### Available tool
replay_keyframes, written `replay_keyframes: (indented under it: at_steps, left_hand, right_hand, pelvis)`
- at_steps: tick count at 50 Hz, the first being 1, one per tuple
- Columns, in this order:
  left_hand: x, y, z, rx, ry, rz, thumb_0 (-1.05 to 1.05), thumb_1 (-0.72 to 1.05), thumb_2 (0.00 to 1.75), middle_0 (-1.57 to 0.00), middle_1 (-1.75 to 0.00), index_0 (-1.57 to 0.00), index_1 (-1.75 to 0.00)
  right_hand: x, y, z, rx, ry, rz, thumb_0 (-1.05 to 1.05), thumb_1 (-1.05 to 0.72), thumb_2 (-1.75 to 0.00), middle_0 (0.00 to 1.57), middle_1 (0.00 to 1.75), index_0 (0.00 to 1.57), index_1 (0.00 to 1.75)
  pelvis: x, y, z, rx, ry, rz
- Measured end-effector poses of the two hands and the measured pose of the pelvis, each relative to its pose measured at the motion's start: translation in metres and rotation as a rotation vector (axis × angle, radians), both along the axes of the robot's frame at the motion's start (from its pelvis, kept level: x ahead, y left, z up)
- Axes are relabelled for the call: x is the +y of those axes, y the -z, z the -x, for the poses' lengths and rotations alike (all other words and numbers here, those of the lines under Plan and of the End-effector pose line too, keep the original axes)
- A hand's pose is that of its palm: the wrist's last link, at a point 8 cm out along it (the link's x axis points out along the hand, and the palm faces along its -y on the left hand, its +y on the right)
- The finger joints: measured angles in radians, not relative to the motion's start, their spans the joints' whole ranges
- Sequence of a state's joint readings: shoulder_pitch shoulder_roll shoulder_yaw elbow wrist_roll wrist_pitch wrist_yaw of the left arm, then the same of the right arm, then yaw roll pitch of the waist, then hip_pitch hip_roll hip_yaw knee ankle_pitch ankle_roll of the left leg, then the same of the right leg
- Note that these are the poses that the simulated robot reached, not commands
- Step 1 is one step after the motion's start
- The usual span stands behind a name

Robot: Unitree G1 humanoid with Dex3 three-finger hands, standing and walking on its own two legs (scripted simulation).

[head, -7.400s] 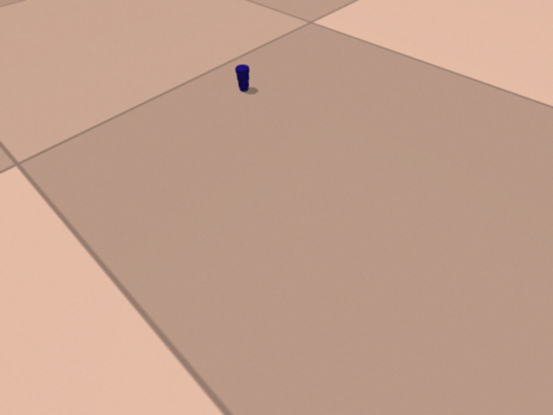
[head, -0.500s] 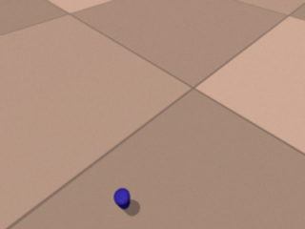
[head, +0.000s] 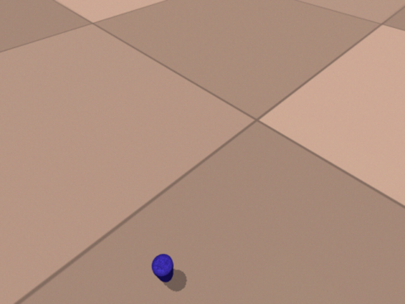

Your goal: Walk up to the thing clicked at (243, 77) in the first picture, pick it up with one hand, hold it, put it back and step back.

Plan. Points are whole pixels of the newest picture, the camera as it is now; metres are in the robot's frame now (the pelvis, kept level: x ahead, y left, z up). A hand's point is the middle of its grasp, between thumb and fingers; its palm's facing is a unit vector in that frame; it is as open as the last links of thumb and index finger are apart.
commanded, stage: stand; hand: left
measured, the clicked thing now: (164, 270) +0.39 +0.18 -0.71
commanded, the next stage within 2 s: go down in 1.96 s
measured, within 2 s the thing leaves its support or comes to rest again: neither
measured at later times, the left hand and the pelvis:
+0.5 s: hand out of the picture +0.09 +0.25 -0.15, palm faces -0.01 -0.94 -0.35, open 7.4 cm; pelvis +0.01 +0.00 +0.00, yaw +0 degrees
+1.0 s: hand out of the picture +0.08 +0.25 -0.16, palm faces -0.01 -0.94 -0.34, open 7.4 cm; pelvis +0.01 +0.00 +0.00, yaw +0 degrees
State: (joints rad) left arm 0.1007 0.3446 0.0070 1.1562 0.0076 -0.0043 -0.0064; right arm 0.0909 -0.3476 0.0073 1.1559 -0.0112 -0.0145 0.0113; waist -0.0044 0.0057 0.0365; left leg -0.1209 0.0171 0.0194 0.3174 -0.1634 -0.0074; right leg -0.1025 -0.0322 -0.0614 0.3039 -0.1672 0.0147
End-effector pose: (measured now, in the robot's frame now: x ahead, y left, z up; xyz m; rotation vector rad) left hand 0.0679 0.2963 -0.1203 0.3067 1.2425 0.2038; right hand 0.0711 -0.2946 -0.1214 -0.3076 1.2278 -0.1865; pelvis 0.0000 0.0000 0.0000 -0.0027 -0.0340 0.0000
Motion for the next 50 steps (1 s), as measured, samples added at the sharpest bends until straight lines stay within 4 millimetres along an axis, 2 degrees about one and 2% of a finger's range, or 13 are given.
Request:
replay_keyframes:
  at_steps: [23,50]
  left_hand:
    - [-0.001,-0.003,-0.012,-0.015,0.006,-0.009,0.0,0.9,0.9,-0.2,-0.3,-0.2,-0.3]
    - [-0.002,-0.001,-0.009,0.006,-0.004,-0.007,0.0,0.9,0.9,-0.2,-0.3,-0.2,-0.3]
  right_hand:
    - [-0.004,0.0,-0.007,-0.002,-0.006,0.003,0.0,-0.9,-0.9,0.21,0.3,0.2,0.3]
    - [-0.004,0.0,-0.01,0.014,-0.011,0.003,0.0,-0.9,-0.9,0.21,0.3,0.2,0.3]
  pelvis:
    - [-0.003,0.0,-0.007,-0.002,-0.003,-0.002]
    - [-0.004,0.0,-0.012,0.003,-0.006,0.0]
